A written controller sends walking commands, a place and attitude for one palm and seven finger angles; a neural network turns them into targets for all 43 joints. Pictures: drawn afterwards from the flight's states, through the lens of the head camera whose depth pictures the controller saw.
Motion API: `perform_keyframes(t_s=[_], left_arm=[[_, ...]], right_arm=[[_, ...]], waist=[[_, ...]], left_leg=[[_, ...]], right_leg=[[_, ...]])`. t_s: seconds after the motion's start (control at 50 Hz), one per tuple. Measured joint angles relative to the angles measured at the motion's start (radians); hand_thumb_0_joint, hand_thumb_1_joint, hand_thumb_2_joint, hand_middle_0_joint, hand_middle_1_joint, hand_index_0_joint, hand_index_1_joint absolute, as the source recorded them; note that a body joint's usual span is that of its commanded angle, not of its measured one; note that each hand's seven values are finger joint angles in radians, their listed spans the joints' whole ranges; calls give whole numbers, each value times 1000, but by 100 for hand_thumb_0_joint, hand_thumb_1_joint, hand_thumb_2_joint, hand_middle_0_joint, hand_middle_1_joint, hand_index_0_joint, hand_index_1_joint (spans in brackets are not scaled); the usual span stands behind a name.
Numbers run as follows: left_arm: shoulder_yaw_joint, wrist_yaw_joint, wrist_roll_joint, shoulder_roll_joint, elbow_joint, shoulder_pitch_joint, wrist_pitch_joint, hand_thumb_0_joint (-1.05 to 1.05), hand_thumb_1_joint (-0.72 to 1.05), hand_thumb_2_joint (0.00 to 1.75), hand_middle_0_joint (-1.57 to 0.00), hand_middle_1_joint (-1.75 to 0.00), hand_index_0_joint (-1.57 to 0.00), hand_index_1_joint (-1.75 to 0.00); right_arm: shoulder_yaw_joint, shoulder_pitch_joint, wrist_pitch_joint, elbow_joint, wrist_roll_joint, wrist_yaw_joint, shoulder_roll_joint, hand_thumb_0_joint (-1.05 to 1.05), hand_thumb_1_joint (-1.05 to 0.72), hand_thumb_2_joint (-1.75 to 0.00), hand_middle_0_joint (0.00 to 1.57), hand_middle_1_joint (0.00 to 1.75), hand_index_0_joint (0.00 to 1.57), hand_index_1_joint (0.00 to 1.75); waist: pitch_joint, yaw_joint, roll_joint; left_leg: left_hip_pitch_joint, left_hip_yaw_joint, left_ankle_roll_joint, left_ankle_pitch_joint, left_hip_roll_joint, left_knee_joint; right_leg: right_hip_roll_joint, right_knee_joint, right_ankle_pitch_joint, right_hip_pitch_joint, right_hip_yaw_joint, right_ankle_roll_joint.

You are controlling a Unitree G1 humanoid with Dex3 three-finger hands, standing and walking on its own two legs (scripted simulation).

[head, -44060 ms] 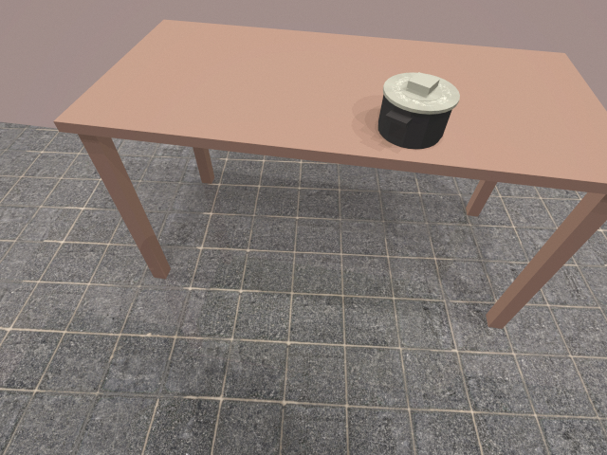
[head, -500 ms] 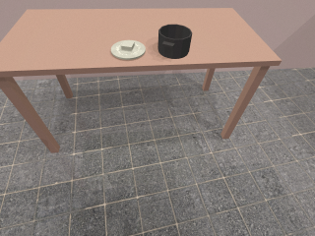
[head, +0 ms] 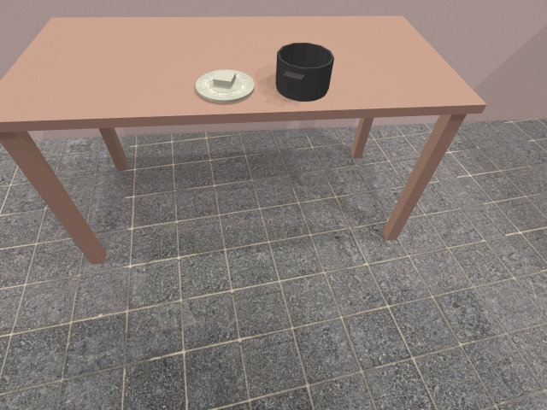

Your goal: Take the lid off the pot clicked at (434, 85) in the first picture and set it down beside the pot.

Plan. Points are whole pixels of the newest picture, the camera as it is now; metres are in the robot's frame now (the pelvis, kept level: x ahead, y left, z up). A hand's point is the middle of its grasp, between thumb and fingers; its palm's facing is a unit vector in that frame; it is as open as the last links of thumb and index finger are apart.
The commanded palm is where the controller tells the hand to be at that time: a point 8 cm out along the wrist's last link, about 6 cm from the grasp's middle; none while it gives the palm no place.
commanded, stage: look to check the result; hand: left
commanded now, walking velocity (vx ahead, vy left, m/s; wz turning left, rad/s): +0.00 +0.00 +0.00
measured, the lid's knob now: (224, 78) +0.94 +0.18 -0.01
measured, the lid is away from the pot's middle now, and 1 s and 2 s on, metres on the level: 0.23 0.23 0.23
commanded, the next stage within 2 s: stand and wait in 0.36 s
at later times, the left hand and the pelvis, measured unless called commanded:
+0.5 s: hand out of the picture +0.01 +0.18 -0.18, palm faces +0.01 -0.98 -0.20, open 7.3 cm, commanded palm none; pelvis -0.01 +0.00 +0.00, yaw +0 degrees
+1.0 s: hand out of the picture +0.01 +0.17 -0.18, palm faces +0.01 -0.98 -0.20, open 7.3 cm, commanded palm none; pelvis -0.01 -0.01 +0.00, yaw +1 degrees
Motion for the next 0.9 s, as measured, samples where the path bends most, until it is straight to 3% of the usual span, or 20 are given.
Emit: perform_keyframes(t_s=[0.9], left_arm=[[1, 0, 2, -6, 3, 9, -3, 1, 91, 90, -20, -30, -20, -30]], right_arm=[[-2, -3, -4, -8, 0, 1, -7, 1, -91, -90, 20, 30, 20, 30]], waist=[[5, 3, 7]], left_leg=[[-29, -10, -4, 21, 2, 4]], right_leg=[[2, 12, 14, -29, -8, -5]])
